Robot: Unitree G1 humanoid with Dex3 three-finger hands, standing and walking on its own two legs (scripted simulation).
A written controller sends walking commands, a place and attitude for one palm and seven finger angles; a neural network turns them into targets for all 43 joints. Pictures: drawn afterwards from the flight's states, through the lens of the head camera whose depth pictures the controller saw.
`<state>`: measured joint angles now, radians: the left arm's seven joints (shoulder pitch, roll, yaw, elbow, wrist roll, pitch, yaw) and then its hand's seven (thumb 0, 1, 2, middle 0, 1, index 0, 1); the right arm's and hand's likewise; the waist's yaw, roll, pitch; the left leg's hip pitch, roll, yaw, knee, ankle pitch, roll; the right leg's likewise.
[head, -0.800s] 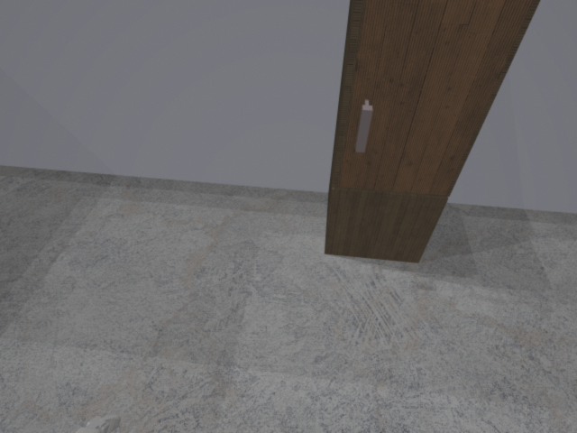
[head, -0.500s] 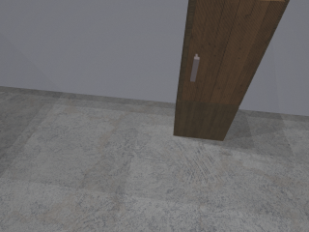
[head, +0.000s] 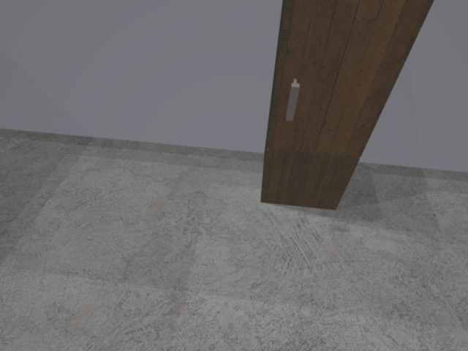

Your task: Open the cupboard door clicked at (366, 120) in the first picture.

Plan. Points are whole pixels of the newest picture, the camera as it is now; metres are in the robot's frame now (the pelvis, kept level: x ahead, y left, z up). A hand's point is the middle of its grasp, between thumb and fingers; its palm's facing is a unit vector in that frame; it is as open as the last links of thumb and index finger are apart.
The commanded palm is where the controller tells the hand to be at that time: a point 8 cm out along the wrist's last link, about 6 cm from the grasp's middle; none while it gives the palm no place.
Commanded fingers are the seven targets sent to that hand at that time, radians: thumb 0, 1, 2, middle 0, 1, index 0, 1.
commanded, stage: stand and wait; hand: left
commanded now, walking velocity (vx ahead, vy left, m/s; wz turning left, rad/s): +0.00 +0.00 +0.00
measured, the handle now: (292, 99) +0.95 -0.16 -0.09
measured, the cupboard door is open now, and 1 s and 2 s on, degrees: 0 0 0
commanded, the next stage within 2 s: look at it before walking up in 0.02 s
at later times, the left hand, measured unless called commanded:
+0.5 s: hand out of the picture +0.08 +0.25 -0.15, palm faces -0.03 -0.94 -0.34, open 7.4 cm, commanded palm none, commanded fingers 0.00 0.90 0.90 -0.20 -0.30 -0.20 -0.30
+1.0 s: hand out of the picture +0.07 +0.22 -0.17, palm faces -0.10 -0.95 -0.31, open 7.4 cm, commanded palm none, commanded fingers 0.00 0.90 0.90 -0.20 -0.30 -0.20 -0.30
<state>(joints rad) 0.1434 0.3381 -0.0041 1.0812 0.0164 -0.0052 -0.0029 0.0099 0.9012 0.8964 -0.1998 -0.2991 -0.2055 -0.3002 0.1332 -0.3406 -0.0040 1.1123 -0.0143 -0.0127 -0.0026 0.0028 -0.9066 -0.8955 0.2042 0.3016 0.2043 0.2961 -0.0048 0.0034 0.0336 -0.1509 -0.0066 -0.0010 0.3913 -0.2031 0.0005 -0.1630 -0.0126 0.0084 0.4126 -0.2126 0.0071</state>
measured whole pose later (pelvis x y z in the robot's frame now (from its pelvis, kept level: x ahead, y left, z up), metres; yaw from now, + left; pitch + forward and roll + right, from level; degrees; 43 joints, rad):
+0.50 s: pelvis +0.00 +0.00 +0.00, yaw +0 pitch -2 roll +0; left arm 0.14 0.34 0.00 1.09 0.02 -0.01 0.00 0.01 0.90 0.90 -0.20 -0.30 -0.21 -0.30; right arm 0.12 -0.34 0.00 1.12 -0.01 -0.02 0.00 0.00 -0.91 -0.90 0.20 0.30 0.20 0.30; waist 0.00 0.00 0.04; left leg -0.13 0.00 0.00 0.36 -0.20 0.00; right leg -0.15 -0.01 0.01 0.39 -0.21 0.01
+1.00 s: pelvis +0.00 -0.01 -0.01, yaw -6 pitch -2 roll +2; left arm 0.19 0.29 0.02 1.02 0.02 0.05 0.00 0.01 0.90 0.90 -0.20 -0.30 -0.20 -0.30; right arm 0.12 -0.27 -0.02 1.03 -0.02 0.01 -0.02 0.00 -0.91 -0.90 0.20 0.30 0.20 0.30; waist 0.02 -0.01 0.06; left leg -0.19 0.03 0.09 0.48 -0.27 -0.01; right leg -0.27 0.02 0.09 0.56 -0.26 0.00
